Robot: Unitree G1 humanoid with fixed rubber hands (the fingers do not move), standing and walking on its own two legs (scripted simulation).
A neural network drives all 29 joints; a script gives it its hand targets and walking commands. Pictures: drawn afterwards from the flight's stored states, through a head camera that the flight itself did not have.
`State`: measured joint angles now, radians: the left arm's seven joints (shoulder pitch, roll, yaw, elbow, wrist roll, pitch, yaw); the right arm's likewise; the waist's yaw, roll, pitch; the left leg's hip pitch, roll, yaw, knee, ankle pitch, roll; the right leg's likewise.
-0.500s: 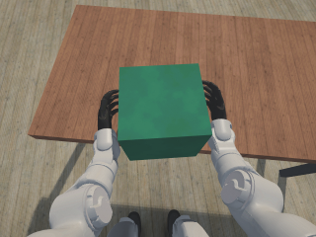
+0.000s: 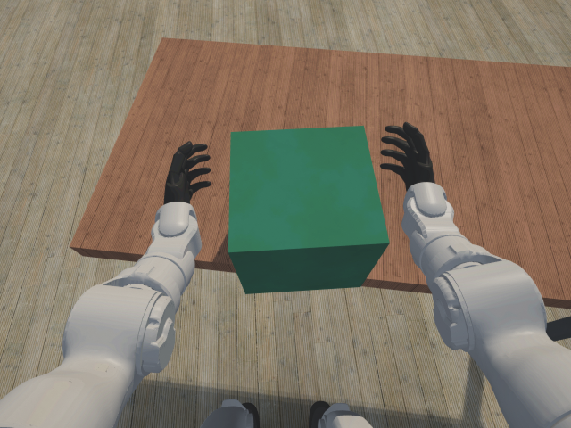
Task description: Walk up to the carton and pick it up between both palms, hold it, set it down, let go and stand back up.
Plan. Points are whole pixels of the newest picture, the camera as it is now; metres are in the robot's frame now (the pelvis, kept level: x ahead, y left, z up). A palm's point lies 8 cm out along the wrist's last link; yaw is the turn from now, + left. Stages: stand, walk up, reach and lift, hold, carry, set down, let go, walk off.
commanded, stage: set down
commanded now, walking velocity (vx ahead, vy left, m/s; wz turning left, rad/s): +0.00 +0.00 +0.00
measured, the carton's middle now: (300, 215) +0.43 +0.00 -0.05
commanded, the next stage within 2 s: none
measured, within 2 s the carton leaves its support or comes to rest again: neither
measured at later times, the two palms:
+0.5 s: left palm (157, 160) +0.43 +0.18 +0.09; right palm (453, 140) +0.46 -0.20 +0.10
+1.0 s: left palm (166, 239) +0.35 +0.18 +0.02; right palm (449, 225) +0.38 -0.21 +0.02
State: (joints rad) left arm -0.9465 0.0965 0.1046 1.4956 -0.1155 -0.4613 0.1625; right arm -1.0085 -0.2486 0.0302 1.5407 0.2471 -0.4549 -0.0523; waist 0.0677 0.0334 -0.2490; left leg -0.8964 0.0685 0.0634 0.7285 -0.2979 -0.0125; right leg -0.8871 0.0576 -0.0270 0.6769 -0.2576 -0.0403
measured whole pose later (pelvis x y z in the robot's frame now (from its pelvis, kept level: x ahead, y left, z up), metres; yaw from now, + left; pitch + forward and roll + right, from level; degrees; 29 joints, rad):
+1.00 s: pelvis -0.01 -0.01 +0.02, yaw +3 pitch +20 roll -1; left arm -0.55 0.11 0.02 1.01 -0.16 -0.33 0.14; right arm -0.62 -0.28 0.06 1.11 0.33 -0.32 0.02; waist 0.00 0.03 -0.19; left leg -0.73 0.05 0.02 0.61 -0.22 -0.02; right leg -0.71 0.04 -0.07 0.57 -0.21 -0.05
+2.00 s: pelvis +0.01 -0.01 +0.03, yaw +3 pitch +3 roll +1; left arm -0.02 0.15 -0.02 0.82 -0.11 -0.43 0.09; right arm -0.09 -0.21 0.09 1.01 0.24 -0.56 0.06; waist -0.01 -0.03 0.01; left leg -0.32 0.03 0.04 0.55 -0.28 -0.02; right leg -0.34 0.03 -0.04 0.58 -0.30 -0.05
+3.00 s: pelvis +0.01 +0.01 +0.04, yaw +1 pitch -3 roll +0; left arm 0.21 0.22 -0.02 0.54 -0.03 0.12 0.04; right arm 0.17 -0.16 -0.05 0.77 -0.03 -0.20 0.04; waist 0.02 -0.02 0.08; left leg -0.11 0.02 0.07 0.39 -0.23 0.01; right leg -0.11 0.02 -0.01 0.38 -0.21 -0.02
